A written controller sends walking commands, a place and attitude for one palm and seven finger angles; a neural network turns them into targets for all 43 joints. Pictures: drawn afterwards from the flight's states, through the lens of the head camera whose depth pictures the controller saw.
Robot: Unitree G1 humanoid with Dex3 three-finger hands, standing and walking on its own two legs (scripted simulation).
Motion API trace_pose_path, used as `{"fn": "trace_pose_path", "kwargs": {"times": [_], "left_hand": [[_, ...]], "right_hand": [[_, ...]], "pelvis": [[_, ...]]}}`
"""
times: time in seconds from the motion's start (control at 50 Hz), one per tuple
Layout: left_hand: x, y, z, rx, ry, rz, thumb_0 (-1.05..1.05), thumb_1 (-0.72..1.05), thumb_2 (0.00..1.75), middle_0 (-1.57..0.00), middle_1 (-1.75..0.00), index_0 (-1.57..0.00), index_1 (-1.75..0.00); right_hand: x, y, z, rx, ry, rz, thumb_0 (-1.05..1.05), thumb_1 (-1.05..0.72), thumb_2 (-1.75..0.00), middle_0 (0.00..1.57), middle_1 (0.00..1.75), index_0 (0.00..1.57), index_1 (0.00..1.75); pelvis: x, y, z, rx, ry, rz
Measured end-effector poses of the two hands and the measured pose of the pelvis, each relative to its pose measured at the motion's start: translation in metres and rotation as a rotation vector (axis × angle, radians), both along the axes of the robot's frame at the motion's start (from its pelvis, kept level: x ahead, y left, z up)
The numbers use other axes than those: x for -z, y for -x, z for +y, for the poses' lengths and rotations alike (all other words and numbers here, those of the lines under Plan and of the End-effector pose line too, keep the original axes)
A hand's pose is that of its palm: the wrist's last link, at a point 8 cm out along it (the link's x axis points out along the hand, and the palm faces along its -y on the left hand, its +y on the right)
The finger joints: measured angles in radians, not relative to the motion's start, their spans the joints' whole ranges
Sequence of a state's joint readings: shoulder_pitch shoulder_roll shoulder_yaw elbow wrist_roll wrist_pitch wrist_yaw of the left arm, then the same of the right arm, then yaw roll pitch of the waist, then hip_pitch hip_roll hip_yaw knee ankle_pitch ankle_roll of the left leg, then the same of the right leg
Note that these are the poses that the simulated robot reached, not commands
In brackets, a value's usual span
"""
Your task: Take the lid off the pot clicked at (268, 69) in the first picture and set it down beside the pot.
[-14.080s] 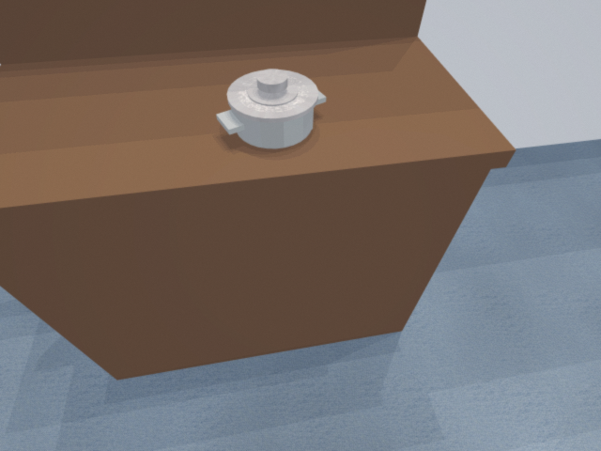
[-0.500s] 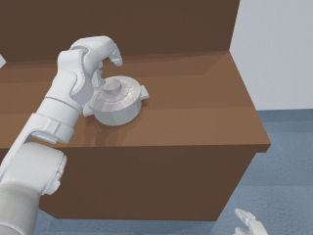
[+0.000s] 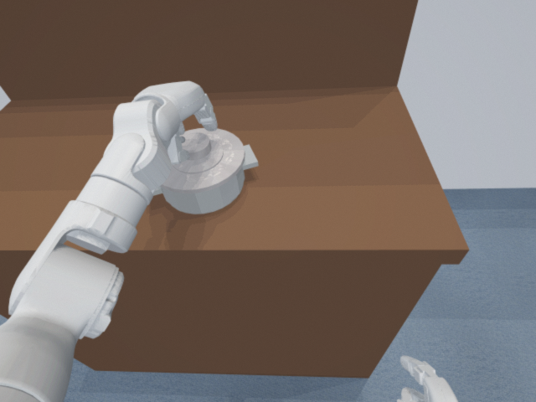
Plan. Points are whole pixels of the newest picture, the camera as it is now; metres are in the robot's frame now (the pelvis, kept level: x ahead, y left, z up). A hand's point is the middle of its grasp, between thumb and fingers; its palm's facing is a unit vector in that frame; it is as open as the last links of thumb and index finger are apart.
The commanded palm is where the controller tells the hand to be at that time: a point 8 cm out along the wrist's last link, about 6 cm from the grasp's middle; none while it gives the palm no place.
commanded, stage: lower the open fingers around the knob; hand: left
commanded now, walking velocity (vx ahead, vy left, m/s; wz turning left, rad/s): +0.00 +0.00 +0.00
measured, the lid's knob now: (194, 146) +0.47 +0.13 +0.15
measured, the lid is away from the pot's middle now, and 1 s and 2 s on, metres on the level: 0.00 0.00 0.00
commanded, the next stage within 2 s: close the fingers and squeeze the knob in 0.46 s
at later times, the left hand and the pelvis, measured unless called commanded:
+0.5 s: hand (188, 148) +0.44 +0.13 +0.17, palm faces -0.28 -0.08 -0.96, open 10.2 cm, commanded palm +0.42 +0.13 +0.23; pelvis +0.00 +0.00 +0.00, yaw -1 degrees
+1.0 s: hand (190, 151) +0.43 +0.12 +0.17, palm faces -0.28 -0.08 -0.96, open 9.3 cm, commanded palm +0.41 +0.13 +0.23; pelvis +0.00 +0.00 +0.00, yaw +0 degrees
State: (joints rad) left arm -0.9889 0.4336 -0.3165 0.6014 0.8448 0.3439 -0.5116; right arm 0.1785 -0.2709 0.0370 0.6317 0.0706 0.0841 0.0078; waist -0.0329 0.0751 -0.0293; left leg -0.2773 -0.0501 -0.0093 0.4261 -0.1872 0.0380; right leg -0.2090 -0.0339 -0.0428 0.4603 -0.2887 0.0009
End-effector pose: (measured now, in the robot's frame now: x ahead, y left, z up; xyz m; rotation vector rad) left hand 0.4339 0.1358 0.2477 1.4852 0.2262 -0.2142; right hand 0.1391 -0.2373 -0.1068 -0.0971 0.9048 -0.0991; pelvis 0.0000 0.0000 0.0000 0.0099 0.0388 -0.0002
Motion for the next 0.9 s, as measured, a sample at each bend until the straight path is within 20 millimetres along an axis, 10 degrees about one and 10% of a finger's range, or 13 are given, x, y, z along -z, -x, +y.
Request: {"fn": "trace_pose_path", "kwargs": {"times": [0.58, 0.9], "left_hand": [[0.017, 0.001, -0.005, 0.004, 0.015, 0.0, 0.0, -0.4, 1.66, -0.84, -0.07, -0.86, -0.08], [0.019, 0.006, -0.007, 0.009, 0.008, 0.001, 0.0, -0.15, 1.24, -0.68, -0.37, -0.72, -0.4]], "right_hand": [[0.001, 0.002, -0.007, 0.02, 0.002, 0.011, 0.01, -0.9, -0.89, 0.2, 0.3, 0.19, 0.3], [0.001, -0.002, -0.003, 0.006, -0.01, 0.006, 0.01, -0.9, -0.89, 0.2, 0.3, 0.19, 0.3]], "pelvis": [[0.0, -0.002, -0.003, 0.007, 0.0, -0.001], [0.0, -0.002, -0.004, 0.004, -0.001, -0.005]]}}
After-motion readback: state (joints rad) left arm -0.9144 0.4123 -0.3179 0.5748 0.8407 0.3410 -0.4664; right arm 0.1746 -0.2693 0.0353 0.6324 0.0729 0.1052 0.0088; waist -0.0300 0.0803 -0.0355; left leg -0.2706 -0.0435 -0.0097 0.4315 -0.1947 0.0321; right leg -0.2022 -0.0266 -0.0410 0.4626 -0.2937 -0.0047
